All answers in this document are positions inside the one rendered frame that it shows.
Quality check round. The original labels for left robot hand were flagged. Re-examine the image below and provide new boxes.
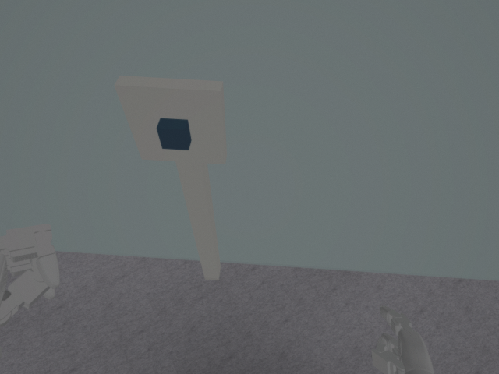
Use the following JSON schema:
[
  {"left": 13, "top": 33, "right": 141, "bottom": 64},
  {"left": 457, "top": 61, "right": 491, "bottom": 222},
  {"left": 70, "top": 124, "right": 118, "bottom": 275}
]
[{"left": 0, "top": 224, "right": 60, "bottom": 327}]

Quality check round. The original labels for button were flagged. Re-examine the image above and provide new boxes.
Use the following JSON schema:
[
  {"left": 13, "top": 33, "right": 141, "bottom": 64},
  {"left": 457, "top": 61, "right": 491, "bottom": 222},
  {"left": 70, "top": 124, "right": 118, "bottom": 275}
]
[{"left": 157, "top": 118, "right": 191, "bottom": 150}]

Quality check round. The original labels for right robot hand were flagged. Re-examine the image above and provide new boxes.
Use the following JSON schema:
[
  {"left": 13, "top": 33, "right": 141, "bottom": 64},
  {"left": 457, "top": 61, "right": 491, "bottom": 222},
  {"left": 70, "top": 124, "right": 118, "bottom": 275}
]
[{"left": 372, "top": 305, "right": 434, "bottom": 374}]

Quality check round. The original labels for panel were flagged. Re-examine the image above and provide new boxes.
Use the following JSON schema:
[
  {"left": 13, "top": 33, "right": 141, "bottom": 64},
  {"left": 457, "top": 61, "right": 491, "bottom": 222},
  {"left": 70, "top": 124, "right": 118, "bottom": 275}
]
[{"left": 114, "top": 76, "right": 227, "bottom": 281}]

